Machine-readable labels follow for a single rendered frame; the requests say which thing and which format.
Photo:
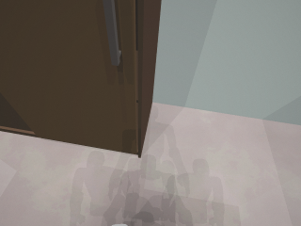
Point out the handle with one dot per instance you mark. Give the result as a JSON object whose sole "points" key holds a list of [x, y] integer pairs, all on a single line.
{"points": [[112, 31]]}

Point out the wardrobe door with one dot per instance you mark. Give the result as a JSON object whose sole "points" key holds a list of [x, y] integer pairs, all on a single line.
{"points": [[56, 71], [9, 117]]}

